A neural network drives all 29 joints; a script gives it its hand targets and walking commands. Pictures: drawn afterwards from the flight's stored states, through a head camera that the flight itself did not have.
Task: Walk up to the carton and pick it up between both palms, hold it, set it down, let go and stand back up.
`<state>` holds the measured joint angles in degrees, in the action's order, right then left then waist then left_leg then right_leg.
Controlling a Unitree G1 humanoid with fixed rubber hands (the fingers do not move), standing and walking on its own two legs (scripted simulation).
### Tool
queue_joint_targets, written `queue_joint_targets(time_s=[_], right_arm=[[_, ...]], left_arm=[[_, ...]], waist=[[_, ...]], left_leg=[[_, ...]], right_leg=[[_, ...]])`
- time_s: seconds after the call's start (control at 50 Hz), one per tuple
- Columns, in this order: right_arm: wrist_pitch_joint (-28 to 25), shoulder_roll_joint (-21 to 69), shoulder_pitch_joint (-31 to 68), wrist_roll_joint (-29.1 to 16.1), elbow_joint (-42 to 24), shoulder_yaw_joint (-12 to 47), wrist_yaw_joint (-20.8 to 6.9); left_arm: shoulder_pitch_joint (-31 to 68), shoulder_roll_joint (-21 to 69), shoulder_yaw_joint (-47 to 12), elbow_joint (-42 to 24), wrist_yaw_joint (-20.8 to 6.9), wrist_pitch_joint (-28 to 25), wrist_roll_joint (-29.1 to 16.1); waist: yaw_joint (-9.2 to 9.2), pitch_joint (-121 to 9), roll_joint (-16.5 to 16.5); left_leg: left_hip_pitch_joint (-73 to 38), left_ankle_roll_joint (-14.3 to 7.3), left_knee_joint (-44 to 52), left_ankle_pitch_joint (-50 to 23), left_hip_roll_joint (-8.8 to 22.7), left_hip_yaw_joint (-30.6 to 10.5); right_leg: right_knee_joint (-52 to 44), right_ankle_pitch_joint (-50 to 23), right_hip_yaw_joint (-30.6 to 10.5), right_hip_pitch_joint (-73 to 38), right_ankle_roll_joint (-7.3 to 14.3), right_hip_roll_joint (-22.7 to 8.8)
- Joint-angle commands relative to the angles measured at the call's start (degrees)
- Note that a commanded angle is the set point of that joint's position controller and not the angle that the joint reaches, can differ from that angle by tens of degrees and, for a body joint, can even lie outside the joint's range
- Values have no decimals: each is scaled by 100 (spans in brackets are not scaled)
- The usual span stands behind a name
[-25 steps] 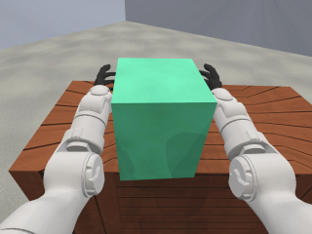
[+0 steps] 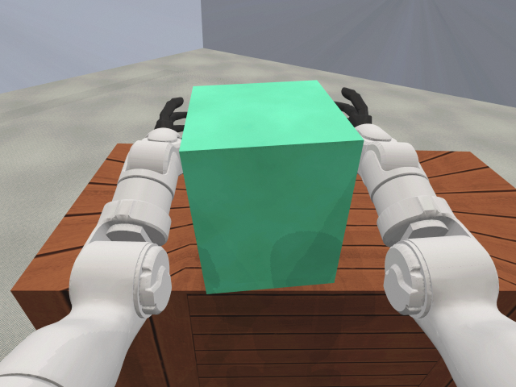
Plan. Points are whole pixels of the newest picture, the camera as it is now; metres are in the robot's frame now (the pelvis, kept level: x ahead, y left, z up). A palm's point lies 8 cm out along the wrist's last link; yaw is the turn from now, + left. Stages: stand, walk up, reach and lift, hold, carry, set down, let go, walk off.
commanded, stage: reach and lift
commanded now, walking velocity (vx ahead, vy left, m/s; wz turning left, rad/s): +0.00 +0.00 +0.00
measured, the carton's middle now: (263, 184) +0.37 +0.05 +0.20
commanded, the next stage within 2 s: hold in 1.04 s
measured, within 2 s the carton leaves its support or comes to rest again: neither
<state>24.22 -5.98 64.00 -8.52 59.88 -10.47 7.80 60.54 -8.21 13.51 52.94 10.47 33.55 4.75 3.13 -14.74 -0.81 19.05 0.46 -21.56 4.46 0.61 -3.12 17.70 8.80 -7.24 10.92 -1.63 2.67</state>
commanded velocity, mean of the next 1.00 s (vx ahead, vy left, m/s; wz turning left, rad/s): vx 0.00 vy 0.00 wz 0.00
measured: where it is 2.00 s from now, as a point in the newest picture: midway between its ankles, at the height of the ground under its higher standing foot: outside the picture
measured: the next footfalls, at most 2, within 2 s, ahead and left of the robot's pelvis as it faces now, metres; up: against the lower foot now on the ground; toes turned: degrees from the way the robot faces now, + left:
none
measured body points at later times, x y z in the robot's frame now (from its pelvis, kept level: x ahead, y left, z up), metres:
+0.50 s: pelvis +0.00 +0.00 +0.00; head -0.09 +0.02 +0.44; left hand +0.39 +0.20 +0.27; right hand +0.42 -0.09 +0.29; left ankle +0.07 +0.11 -0.74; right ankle +0.01 -0.15 -0.74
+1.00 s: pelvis +0.00 +0.00 +0.00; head -0.09 +0.02 +0.44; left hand +0.39 +0.20 +0.29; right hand +0.41 -0.09 +0.32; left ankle +0.07 +0.11 -0.74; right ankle +0.01 -0.15 -0.74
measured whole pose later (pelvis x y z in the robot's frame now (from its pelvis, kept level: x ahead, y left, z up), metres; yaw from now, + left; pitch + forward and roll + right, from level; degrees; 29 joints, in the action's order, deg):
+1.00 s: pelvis +0.00 +0.00 +0.00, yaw +0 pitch +2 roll -2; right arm 32.4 -9.3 69.4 -13.7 59.3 -8.3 9.9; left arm 64.9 -8.6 13.5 51.2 9.9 41.2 4.5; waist 2.9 -16.1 -0.8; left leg 19.0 0.5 -21.6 4.5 0.6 -3.1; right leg 17.7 8.8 -7.2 10.9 -1.6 2.7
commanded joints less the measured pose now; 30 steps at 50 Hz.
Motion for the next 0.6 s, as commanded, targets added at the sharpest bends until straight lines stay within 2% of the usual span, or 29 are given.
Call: queue_joint_targets(time_s=[0.0, 0.16, 0.34, 0.58], right_arm=[[-3, 3687, 5071, -945, -1279, 1250, -370], [115, 3604, 5056, -1024, -1197, 1220, -354], [222, 3650, 5311, -1289, -1598, 1389, -301], [490, 3579, 5343, -1463, -1523, 1352, -261]], left_arm=[[5603, 4504, -1450, -2318, -1087, -401, -1083], [5717, 4423, -1355, -2374, -1128, -310, -1072], [5950, 4496, -1578, -2703, -1076, -225, -1288], [6030, 4388, -1486, -2661, -1088, -15, -1315]], waist=[[-1180, -2146, 432], [-1198, -2149, 441], [-1204, -2409, 453], [-1202, -2314, 423]], left_leg=[[-2036, 226, 155, -21, -184, 154], [-2041, 231, 158, -66, -183, 133], [-2102, 252, 73, -192, -163, 87], [-2013, 234, 101, -50, -146, 93]], right_leg=[[-497, -165, 588, -116, -94, 54], [-472, -301, 568, -166, -103, 54], [-424, -469, 541, -149, -113, 83], [-441, -412, 496, -104, -116, 88]])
